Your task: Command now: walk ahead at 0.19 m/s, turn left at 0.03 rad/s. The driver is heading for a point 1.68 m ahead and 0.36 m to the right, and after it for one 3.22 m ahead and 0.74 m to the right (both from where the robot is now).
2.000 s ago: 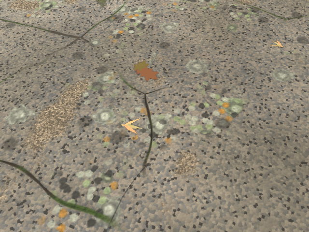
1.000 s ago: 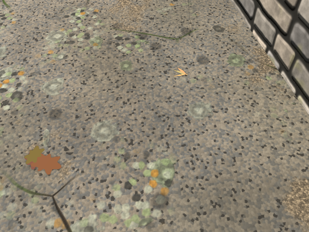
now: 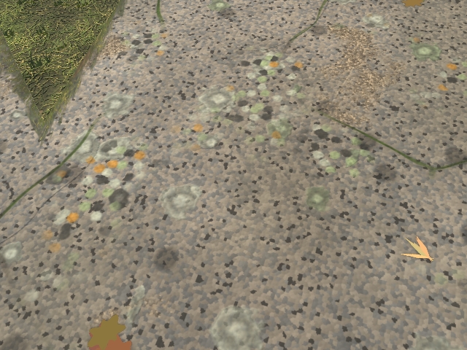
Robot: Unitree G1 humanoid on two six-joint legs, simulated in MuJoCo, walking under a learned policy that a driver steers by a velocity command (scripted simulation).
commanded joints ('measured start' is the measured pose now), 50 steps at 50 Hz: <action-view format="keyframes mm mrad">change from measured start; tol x32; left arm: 1 119 79 15 19 -13 -4 -2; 50 88 144 42 18 -3 102 41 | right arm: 1 99 -32 2 -24 -27 25 16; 50 -69 -62 -1 -21 0 92 14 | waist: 1 6 -139 -153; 17 41 203 -95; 50 60 -135 -42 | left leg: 1 -88 79 20 -34 45 -34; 14 122 63 107 -583 137 -16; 17 267 463 -315 -948 150 126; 33 236 425 96 -743 688 174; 36 141 395 153 -619 582 92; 38 -242 170 290 -273 -126 -59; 50 -94 134 97 -259 42 -50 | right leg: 1 242 -235 230 -156 766 -175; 14 8 -154 415 -183 -33 -147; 18 -163 83 71 411 -453 15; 34 66 11 -67 167 -321 28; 39 311 -417 416 -193 470 -239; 50 332 -274 105 -198 322 -173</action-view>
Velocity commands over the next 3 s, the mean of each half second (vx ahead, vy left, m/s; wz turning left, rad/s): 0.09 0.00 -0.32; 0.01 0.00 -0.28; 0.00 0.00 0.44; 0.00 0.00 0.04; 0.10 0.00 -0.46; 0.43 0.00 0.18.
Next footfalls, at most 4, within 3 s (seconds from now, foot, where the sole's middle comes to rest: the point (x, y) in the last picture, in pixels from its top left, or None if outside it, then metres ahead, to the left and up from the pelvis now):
0.32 left None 0.11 0.10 -0.77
0.74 right None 0.00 -0.10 -0.77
1.28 left None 0.03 0.09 -0.77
1.82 right None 0.03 -0.11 -0.77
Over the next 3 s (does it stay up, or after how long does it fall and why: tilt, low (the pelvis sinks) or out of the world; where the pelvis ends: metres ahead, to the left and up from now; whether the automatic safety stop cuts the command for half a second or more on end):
stays up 0.18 -0.10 0.01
